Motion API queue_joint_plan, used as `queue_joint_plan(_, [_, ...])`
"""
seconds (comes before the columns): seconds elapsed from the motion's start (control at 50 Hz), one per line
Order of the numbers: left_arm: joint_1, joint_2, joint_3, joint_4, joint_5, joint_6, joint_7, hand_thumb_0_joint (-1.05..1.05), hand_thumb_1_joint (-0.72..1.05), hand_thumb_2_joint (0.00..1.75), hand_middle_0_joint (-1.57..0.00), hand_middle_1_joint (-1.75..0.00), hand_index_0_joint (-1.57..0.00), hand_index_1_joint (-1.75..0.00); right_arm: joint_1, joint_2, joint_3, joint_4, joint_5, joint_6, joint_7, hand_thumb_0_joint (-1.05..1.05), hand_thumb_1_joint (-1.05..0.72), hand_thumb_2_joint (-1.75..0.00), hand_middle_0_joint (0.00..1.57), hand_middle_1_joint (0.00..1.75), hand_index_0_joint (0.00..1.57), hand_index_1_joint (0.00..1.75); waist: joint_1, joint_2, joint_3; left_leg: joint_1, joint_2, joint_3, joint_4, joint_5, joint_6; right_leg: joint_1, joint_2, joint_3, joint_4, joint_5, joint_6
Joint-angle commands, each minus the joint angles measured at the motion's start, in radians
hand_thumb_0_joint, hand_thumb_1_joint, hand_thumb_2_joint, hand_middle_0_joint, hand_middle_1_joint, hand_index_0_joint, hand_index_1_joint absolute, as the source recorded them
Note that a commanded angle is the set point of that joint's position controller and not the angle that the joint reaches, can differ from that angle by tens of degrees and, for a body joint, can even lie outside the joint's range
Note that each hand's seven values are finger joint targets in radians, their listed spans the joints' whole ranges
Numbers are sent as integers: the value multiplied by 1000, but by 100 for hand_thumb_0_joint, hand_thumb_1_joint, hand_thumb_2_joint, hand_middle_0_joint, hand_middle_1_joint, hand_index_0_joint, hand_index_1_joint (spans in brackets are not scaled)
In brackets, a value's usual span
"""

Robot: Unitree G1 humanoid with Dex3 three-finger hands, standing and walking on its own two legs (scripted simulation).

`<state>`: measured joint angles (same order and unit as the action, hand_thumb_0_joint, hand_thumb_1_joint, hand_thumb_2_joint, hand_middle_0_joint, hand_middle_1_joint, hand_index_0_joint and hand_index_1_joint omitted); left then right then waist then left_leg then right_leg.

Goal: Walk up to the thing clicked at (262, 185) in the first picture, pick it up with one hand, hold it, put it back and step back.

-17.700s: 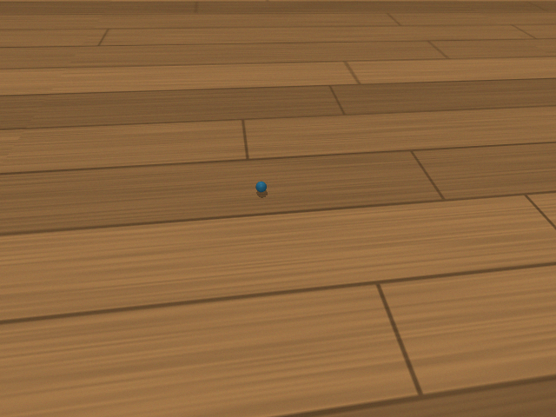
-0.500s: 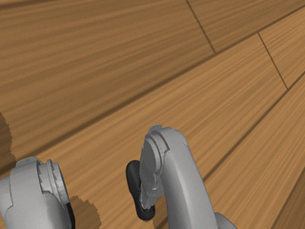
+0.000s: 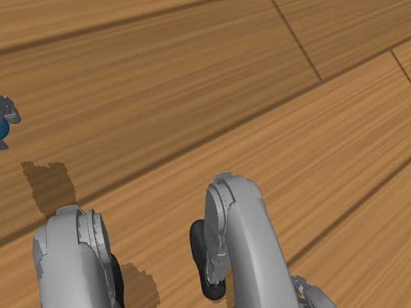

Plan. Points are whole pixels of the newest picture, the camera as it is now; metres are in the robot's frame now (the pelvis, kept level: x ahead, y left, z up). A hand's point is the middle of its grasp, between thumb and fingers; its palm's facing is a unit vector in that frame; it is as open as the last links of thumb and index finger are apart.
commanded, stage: lift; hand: left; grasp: from above
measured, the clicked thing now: out of the picture +0.49 +0.31 -0.17
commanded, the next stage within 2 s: hold in 1.72 s
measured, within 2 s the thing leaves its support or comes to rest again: neither
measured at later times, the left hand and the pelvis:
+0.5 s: hand out of the picture +0.43 +0.32 -0.06, palm faces -0.46 -0.07 -0.88, open 6.8 cm; pelvis +0.00 +0.01 +0.06, yaw +3 degrees
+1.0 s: hand out of the picture +0.36 +0.30 +0.15, palm faces -0.43 -0.11 -0.90, open 6.8 cm; pelvis +0.00 +0.01 +0.23, yaw +5 degrees
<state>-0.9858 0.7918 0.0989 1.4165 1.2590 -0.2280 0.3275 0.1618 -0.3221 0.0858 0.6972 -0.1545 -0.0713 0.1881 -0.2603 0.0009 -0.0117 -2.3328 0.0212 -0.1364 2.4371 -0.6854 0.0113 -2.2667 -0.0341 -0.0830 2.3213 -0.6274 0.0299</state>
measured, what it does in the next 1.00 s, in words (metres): rises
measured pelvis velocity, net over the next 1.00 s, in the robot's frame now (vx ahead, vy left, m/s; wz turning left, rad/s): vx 0.00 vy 0.01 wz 0.09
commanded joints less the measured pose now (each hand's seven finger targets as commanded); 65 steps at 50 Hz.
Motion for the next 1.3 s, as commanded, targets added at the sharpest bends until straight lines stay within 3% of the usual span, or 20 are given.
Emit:
queue_joint_plan(0.0, [-318,251,21,-146,-17,12,33,0,70,36,-101,-42,-107,-39,222,-250,-88,-6,14,6,-22,0,-89,-89,20,30,20,30,-12,321,-696,490,-37,91,-291,153,9,349,48,-76,-239,137,-76])
queue_joint_plan(0.06, [-321,253,22,-199,-31,27,19,0,69,26,-102,-48,-108,-42,232,-240,-98,-6,23,9,-27,0,-93,-91,20,30,20,30,3,346,-747,529,-36,97,-313,167,10,379,45,-67,-247,160,-72])
queue_joint_plan(0.16, [-297,239,19,-300,-77,56,-36,0,65,37,-98,-52,-103,-47,241,-231,-124,-3,53,27,-37,0,-92,-91,20,30,20,30,34,335,-829,584,-37,103,-355,194,16,415,41,-54,-276,190,-72])
queue_joint_plan(0.26, [-216,197,13,-364,-100,62,-99,0,68,40,-100,-52,-105,-47,247,-233,-153,-18,75,47,-53,0,-92,-91,20,30,20,30,46,299,-768,603,-41,87,-405,182,12,402,31,-45,-318,169,-78])
queue_joint_plan(0.28, [-208,207,16,-423,-108,61,-108,0,65,42,-98,-54,-102,-49,239,-222,-156,-28,79,52,-57,0,-92,-91,20,30,20,30,66,309,-801,631,-37,90,-425,171,13,422,33,-41,-329,159,-77])
queue_joint_plan(0.34, [-163,178,5,-492,-128,58,-138,0,65,46,-98,-58,-103,-53,229,-211,-166,-48,91,60,-65,0,-92,-91,20,30,20,30,73,290,-810,649,-33,84,-468,143,15,455,34,-35,-360,142,-71])
queue_joint_plan(0.36, [-132,173,5,-490,-137,59,-143,0,64,46,-97,-58,-102,-53,226,-214,-167,-53,93,63,-67,0,-92,-91,20,30,20,30,74,261,-777,629,-39,87,-471,125,19,461,33,-31,-386,122,-72])
queue_joint_plan(0.42, [-118,178,3,-591,-157,60,-164,0,60,48,-94,-60,-99,-55,216,-199,-172,-70,108,69,-79,0,-92,-91,20,30,20,30,93,276,-827,679,-33,84,-529,115,21,511,38,-23,-415,125,-67])
queue_joint_plan(0.48, [-53,111,-25,-628,-179,72,-179,0,62,47,-95,-61,-100,-55,205,-192,-177,-79,121,72,-89,0,-92,-91,20,30,20,30,98,258,-798,719,-29,63,-585,121,18,525,35,-24,-444,141,-63])
queue_joint_plan(0.6, [43,95,-31,-743,-209,104,-201,0,61,45,-92,-63,-98,-57,174,-178,-187,-105,144,80,-117,0,-92,-91,20,30,20,30,127,247,-819,838,-27,57,-696,119,16,636,38,-10,-535,143,-59])
queue_joint_plan(0.72, [107,58,-45,-853,-232,149,-208,0,61,46,-92,-63,-98,-57,138,-153,-190,-113,159,84,-149,0,-91,-90,20,30,20,30,137,214,-794,955,-23,65,-810,129,14,766,38,9,-667,147,-53])
queue_joint_plan(0.74, [114,79,-25,-874,-243,156,-205,0,62,45,-92,-64,-97,-58,125,-150,-188,-117,163,84,-154,0,-91,-90,20,30,20,30,143,198,-795,968,-26,61,-834,108,17,802,37,13,-693,133,-51])
queue_joint_plan(0.78, [144,23,-66,-865,-242,169,-211,0,61,45,-92,-63,-97,-57,111,-137,-185,-111,166,82,-167,0,-91,-90,20,30,20,30,137,199,-753,1017,-22,57,-891,106,11,830,40,14,-730,133,-51])
queue_joint_plan(0.82, [190,38,-49,-863,-252,184,-214,0,63,46,-93,-64,-98,-58,98,-134,-184,-111,172,81,-179,0,-91,-90,20,30,20,30,152,175,-728,1069,-19,52,-947,94,11,883,40,20,-787,120,-48])
queue_joint_plan(0.86, [222,-21,-91,-893,-262,195,-224,0,61,45,-92,-63,-97,-57,95,-118,-179,-113,177,77,-188,0,-91,-90,20,30,20,30,148,171,-701,1106,-19,64,-996,91,11,941,44,25,-846,116,-48])
queue_joint_plan(0.92, [261,-11,-79,-935,-270,205,-227,0,61,46,-92,-63,-97,-58,92,-106,-171,-110,187,69,-205,0,-91,-90,20,30,20,30,161,143,-694,1171,-20,77,-1057,115,12,1043,46,39,-927,132,-48])
queue_joint_plan(0.96, [271,-60,-116,-936,-277,210,-231,0,65,48,-96,-62,-101,-57,83,-97,-166,-105,191,61,-217,0,-90,-90,20,30,20,30,151,131,-633,1213,-14,69,-1113,100,10,1071,48,40,-976,125,-47])
queue_joint_plan(1.04, [259,-66,-119,-921,-272,208,-218,0,61,46,-93,-61,-97,-56,77,-92,-164,-88,196,42,-237,0,-90,-90,20,30,20,30,160,135,-562,1313,-4,52,-1225,83,4,1139,51,46,-1062,121,-45])
queue_joint_plan(1.12, [350,-115,-147,-858,-265,213,-209,0,61,45,-91,-64,-97,-58,85,-76,-161,-74,200,24,-248,0,-91,-90,20,30,20,30,175,96,-533,1389,-13,83,-1279,189,1,1263,53,65,-1167,175,-51])
queue_joint_plan(1.28, [304,-139,-159,-788,-254,230,-164,0,61,47,-92,-62,-97,-57,105,-73,-161,-52,197,12,-258,0,-90,-90,20,30,20,30,185,94,-466,1564,-9,84,-1447,273,-9,1431,62,66,-1323,253,-49])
